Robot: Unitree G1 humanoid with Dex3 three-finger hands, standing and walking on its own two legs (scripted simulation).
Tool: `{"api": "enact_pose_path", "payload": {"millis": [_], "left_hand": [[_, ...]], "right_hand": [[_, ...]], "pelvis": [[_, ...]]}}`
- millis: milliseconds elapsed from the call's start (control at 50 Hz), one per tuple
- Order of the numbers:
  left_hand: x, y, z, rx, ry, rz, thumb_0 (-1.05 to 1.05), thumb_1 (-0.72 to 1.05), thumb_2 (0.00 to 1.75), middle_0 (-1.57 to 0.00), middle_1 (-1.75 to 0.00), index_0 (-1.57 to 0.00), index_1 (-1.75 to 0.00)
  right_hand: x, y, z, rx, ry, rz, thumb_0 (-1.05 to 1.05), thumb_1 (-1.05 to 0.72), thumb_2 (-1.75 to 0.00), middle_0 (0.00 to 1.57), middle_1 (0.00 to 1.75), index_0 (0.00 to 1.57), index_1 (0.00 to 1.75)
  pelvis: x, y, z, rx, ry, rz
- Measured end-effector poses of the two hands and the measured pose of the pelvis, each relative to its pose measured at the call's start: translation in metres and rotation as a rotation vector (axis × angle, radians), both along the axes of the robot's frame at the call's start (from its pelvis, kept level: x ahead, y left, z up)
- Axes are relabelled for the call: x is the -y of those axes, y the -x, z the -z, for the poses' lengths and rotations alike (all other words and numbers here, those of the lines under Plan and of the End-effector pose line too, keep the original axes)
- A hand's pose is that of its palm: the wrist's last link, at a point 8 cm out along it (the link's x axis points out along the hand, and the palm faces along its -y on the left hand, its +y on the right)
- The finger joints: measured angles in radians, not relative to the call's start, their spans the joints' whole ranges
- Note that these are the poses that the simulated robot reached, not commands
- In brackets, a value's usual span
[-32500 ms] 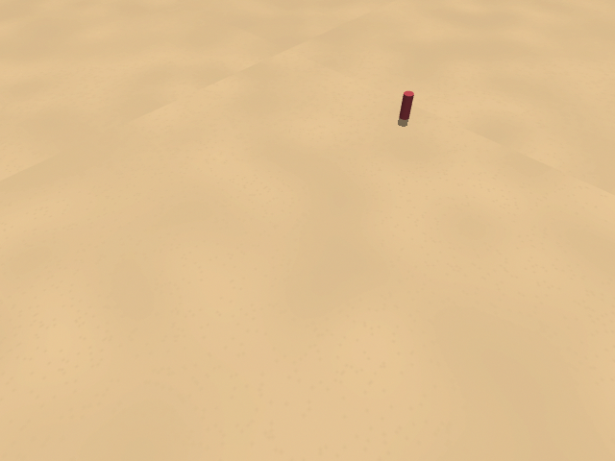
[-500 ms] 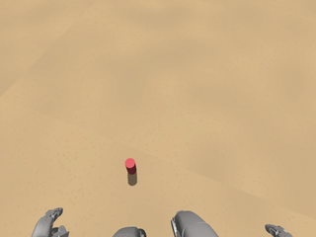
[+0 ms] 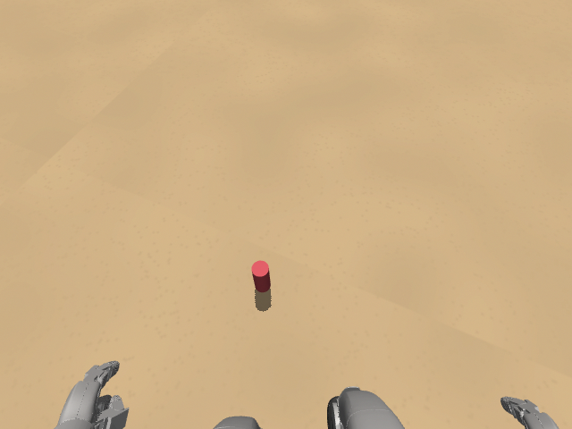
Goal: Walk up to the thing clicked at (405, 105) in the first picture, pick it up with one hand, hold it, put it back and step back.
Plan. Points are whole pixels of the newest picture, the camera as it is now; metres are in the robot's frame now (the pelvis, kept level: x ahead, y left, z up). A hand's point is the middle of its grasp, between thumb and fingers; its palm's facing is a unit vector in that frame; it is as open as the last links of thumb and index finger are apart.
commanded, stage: step back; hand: left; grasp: from the side
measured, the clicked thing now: (261, 277) +0.57 +0.09 -0.68
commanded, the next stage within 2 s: none
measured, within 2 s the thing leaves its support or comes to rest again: neither
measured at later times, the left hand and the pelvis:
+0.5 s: hand out of the picture -0.05 +0.24 -0.14, palm faces -0.11 -0.91 -0.40, open 7.4 cm; pelvis -0.15 -0.02 +0.00, yaw -5 degrees
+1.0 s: hand out of the picture -0.18 +0.23 -0.14, palm faces -0.04 -0.94 -0.35, open 7.4 cm; pelvis -0.31 -0.03 +0.01, yaw -2 degrees
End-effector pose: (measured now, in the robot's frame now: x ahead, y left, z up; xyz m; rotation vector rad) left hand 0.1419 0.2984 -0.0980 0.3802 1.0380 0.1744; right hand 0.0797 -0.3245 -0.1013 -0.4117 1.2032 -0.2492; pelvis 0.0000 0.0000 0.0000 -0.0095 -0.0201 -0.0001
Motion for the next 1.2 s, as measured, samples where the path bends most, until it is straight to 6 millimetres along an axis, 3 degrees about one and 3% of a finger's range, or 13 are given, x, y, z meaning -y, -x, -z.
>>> {"api": "enact_pose_path", "payload": {"millis": [120, 200, 340, 440, 560, 660, 740, 820, 920, 1040, 1140, 1200], "left_hand": [[-0.012, 0.043, 0.01, -0.064, 0.035, -0.037, 0.01, 0.9, 0.9, -0.2, -0.3, -0.2, -0.3], [-0.016, 0.076, 0.008, -0.093, 0.047, -0.045, 0.01, 0.9, 0.9, -0.2, -0.3, -0.2, -0.3], [-0.016, 0.131, 0.013, -0.165, 0.004, -0.017, 0.01, 0.9, 0.9, -0.2, -0.3, -0.2, -0.3], [-0.002, 0.164, 0.013, -0.161, -0.03, 0.015, 0.01, 0.9, 0.9, -0.2, -0.3, -0.2, -0.3], [0.018, 0.212, -0.011, -0.131, -0.035, 0.005, 0.01, 0.9, 0.9, -0.2, -0.3, -0.2, -0.3], [0.019, 0.224, -0.026, -0.081, -0.056, 0.004, 0.01, 0.9, 0.9, -0.21, -0.31, -0.21, -0.3], [0.016, 0.226, -0.023, 0.001, -0.06, 0.019, 0.01, 0.9, 0.9, -0.21, -0.31, -0.2, -0.3], [0.011, 0.24, -0.006, 0.057, -0.024, 0.018, 0.0, 0.9, 0.9, -0.2, -0.31, -0.2, -0.3], [0.021, 0.286, 0.001, -0.011, 0.029, -0.007, 0.0, 0.9, 0.9, -0.2, -0.3, -0.2, -0.3], [0.027, 0.355, 0.006, -0.086, 0.032, -0.028, 0.0, 0.9, 0.9, -0.2, -0.3, -0.2, -0.3], [0.037, 0.414, 0.016, -0.152, -0.018, -0.012, 0.01, 0.9, 0.9, -0.2, -0.3, -0.2, -0.3], [0.051, 0.451, 0.013, -0.177, -0.029, -0.024, 0.01, 0.9, 0.9, -0.2, -0.3, -0.2, -0.3]], "right_hand": [[-0.024, 0.041, -0.02, -0.01, -0.002, -0.004, 0.0, -0.91, -0.89, 0.2, 0.3, 0.2, 0.3], [-0.026, 0.054, -0.032, 0.011, 0.009, -0.002, 0.0, -0.9, -0.89, 0.21, 0.3, 0.2, 0.3], [-0.016, 0.072, -0.029, 0.117, 0.009, 0.001, 0.0, -0.9, -0.89, 0.21, 0.3, 0.2, 0.3], [0.006, 0.102, -0.009, 0.163, -0.015, 0.015, 0.0, -0.9, -0.89, 0.21, 0.3, 0.21, 0.3], [0.019, 0.157, 0.003, 0.121, -0.057, 0.072, 0.0, -0.91, -0.89, 0.2, 0.3, 0.2, 0.3], [0.019, 0.212, 0.004, 0.052, -0.063, 0.069, 0.0, -0.91, -0.89, 0.2, 0.3, 0.2, 0.3], [0.015, 0.255, 0.008, -0.021, -0.046, 0.049, 0.0, -0.91, -0.89, 0.2, 0.3, 0.2, 0.3], [0.005, 0.29, 0.01, -0.051, -0.024, 0.028, 0.0, -0.91, -0.89, 0.2, 0.3, 0.2, 0.3], [0.003, 0.323, -0.009, -0.03, -0.016, 0.014, 0.0, -0.9, -0.89, 0.21, 0.3, 0.2, 0.3], [0.024, 0.332, -0.025, 0.055, 0.02, -0.008, 0.0, -0.9, -0.89, 0.21, 0.3, 0.21, 0.3], [0.053, 0.339, -0.016, 0.151, 0.03, -0.03, 0.0, -0.9, -0.89, 0.21, 0.3, 0.21, 0.3], [0.068, 0.355, -0.005, 0.172, 0.015, -0.016, 0.0, -0.9, -0.89, 0.21, 0.3, 0.2, 0.3]], "pelvis": [[-0.009, 0.029, -0.011, 0.019, 0.017, 0.0], [-0.01, 0.046, -0.018, -0.002, 0.028, 0.03], [-0.003, 0.09, -0.011, 0.007, 0.011, 0.081], [0.012, 0.128, 0.004, 0.02, -0.008, 0.114], [0.022, 0.165, -0.004, 0.038, -0.035, 0.103], [0.023, 0.194, -0.012, 0.007, -0.048, 0.078], [0.021, 0.223, -0.006, -0.001, -0.03, 0.034], [0.018, 0.258, 0.004, 0.029, -0.054, 0.01], [0.02, 0.289, -0.007, 0.031, -0.003, 0.001], [0.035, 0.329, -0.01, -0.001, 0.003, 0.04], [0.054, 0.372, 0.004, 0.0, -0.012, 0.094], [0.063, 0.399, 0.008, 0.028, 0.04, 0.067]]}}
